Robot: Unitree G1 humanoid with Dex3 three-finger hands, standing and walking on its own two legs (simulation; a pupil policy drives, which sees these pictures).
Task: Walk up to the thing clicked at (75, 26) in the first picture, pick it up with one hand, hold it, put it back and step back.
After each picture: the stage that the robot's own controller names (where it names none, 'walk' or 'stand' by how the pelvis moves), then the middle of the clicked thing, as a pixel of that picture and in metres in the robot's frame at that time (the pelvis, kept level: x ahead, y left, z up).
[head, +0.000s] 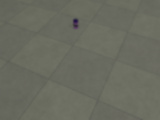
stand; (75, 23) +1.66 +0.10 -0.72
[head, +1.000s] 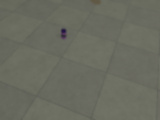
walk; (63, 33) +1.52 +0.16 -0.72
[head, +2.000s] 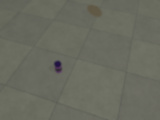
walk; (58, 67) +0.93 +0.20 -0.71
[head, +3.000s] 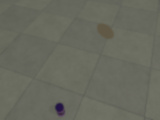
walk; (60, 109) +0.53 +0.19 -0.69
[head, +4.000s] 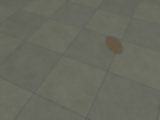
stand; out of the picture +0.36 +0.18 -0.70
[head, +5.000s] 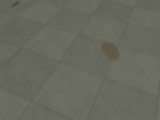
stand; out of the picture +0.33 +0.17 -0.72
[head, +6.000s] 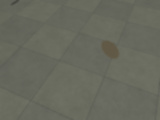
stand; out of the picture +0.32 +0.18 -0.73
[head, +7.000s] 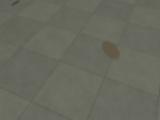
stand; out of the picture +0.32 +0.18 -0.73
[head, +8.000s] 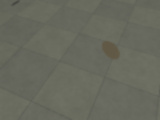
stand; out of the picture +0.32 +0.18 -0.73
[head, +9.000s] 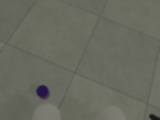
go down; (43, 92) +0.37 +0.19 -0.50
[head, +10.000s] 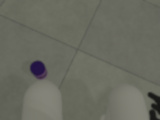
go down; (39, 70) +0.41 +0.21 -0.32
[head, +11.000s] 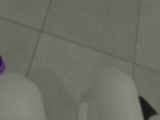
close in; out of the picture +0.38 +0.25 -0.23
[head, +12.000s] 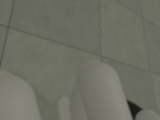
close; out of the picture +0.38 +0.26 -0.22
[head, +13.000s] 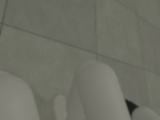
close; out of the picture +0.38 +0.27 -0.22
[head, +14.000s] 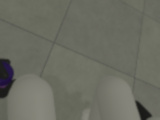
lift; (0, 77) +0.31 +0.26 -0.13
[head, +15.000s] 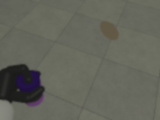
lift; (31, 89) +0.32 +0.17 +0.02
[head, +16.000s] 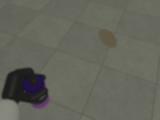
hold; (37, 91) +0.32 +0.17 +0.00
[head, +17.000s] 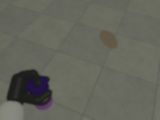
hold; (40, 93) +0.32 +0.16 -0.01
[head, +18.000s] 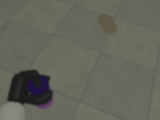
crouch; (41, 92) +0.32 +0.15 -0.05
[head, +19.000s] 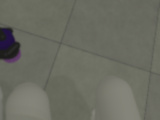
lower; (6, 47) +0.45 +0.22 -0.10
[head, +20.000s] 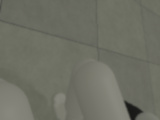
lower; out of the picture +0.42 +0.29 -0.22
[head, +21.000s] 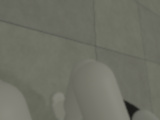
lower; out of the picture +0.41 +0.28 -0.22
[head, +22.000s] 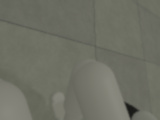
lower; out of the picture +0.41 +0.28 -0.22
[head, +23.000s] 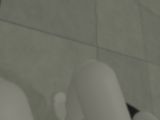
lower; out of the picture +0.40 +0.28 -0.22
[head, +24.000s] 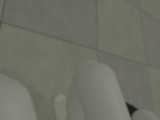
open; out of the picture +0.39 +0.25 -0.23
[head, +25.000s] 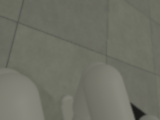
stand; out of the picture +0.38 +0.23 -0.23
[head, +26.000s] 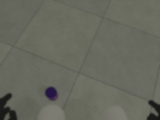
walk; (52, 94) +0.38 +0.18 -0.51
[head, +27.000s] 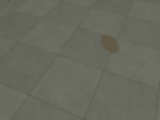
stand; out of the picture +0.34 +0.16 -0.66
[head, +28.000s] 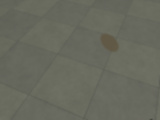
stand; out of the picture +0.34 +0.16 -0.67
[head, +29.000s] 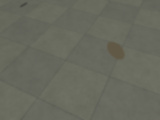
stand; out of the picture +0.35 +0.14 -0.72
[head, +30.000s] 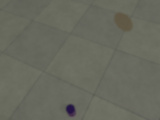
walk; (71, 110) +0.42 +0.15 -0.70
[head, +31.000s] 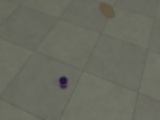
walk; (63, 83) +0.64 +0.11 -0.70
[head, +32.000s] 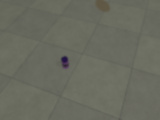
stand; (65, 62) +0.94 +0.23 -0.70
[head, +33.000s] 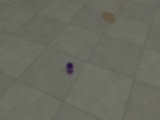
stand; (69, 68) +0.97 +0.14 -0.72
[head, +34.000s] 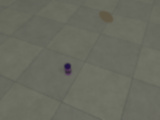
stand; (67, 69) +0.97 +0.15 -0.73
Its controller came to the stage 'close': yes
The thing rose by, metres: 0.72
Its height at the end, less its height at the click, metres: +0.00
